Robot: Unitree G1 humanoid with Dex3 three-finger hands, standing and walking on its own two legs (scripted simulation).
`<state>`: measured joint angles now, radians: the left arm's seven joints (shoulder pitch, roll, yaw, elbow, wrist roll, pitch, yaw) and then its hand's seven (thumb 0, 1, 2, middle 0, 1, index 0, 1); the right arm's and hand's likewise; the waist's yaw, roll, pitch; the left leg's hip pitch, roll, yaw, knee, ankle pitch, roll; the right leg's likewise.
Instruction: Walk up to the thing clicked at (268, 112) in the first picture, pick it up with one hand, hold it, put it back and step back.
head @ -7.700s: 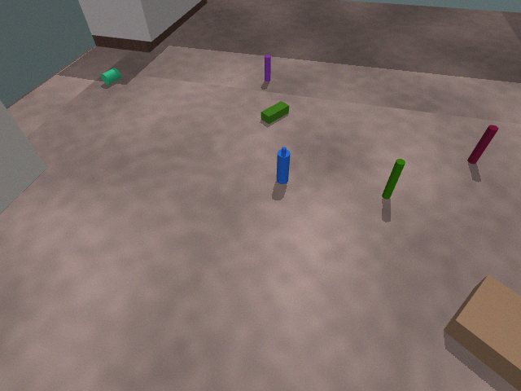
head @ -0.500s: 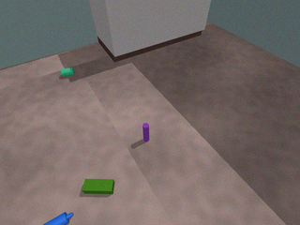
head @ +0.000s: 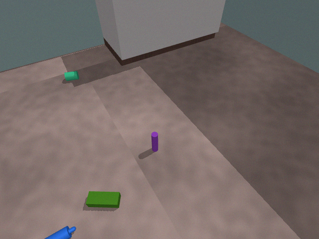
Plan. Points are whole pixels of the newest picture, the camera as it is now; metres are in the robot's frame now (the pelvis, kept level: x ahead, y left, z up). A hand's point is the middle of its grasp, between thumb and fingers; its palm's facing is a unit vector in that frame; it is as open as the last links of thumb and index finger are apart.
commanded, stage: stand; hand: left
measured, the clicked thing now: (103, 199) +0.48 +0.37 -0.75
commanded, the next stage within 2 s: none
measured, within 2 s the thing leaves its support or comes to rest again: neither
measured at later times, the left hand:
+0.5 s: hand out of the picture +0.08 +0.25 -0.16, palm faces -0.01 -0.94 -0.34, open 7.4 cm
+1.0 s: hand out of the picture +0.08 +0.25 -0.16, palm faces -0.02 -0.94 -0.34, open 7.4 cm
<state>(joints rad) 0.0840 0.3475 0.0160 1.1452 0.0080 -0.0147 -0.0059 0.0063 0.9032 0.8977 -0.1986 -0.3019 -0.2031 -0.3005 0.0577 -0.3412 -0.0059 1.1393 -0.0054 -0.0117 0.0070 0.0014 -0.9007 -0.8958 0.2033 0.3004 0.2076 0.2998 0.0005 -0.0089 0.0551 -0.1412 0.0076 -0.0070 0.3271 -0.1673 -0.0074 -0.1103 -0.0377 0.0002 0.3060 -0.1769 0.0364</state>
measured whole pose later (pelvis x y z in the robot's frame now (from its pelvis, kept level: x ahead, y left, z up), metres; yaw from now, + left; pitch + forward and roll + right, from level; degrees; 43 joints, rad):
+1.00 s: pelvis +0.00 -0.01 +0.00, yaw +0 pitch -2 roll +0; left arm 0.10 0.35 0.01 1.14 0.01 -0.01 -0.01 0.01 0.90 0.90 -0.20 -0.30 -0.20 -0.30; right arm 0.09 -0.35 0.00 1.14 0.00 -0.01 0.00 0.00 -0.90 -0.90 0.20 0.30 0.21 0.30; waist 0.00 0.00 0.06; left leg -0.12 0.02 -0.01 0.32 -0.17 -0.02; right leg -0.09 -0.03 -0.01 0.30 -0.18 0.03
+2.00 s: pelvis +0.01 -0.01 +0.00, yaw +0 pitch -1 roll +0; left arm 0.11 0.35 0.00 1.12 0.01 -0.01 0.00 0.01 0.90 0.90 -0.20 -0.30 -0.20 -0.30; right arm 0.10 -0.35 0.01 1.13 0.00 -0.01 0.00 0.00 -0.90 -0.90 0.20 0.30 0.21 0.30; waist 0.00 0.00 0.05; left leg -0.12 0.02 -0.02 0.32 -0.18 -0.02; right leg -0.09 -0.03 -0.01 0.30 -0.19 0.03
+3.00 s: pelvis +0.01 +0.14 -0.03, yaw +1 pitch -2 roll +0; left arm 0.20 0.36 0.03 0.88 0.03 0.02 -0.02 0.01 0.90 0.90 -0.20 -0.30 -0.21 -0.30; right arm 0.17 -0.37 -0.04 0.87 0.01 -0.01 -0.02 0.00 -0.90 -0.90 0.21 0.30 0.21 0.30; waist 0.01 0.00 0.14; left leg -0.32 0.00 0.03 0.69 -0.31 0.02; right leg -0.29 0.01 -0.01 0.71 -0.38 -0.03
